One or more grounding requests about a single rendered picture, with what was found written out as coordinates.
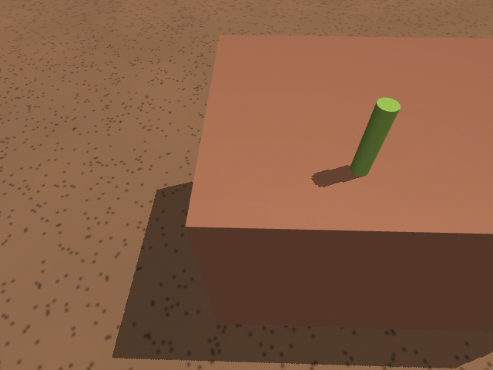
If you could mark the can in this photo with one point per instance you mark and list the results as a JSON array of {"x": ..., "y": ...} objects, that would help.
[{"x": 380, "y": 122}]

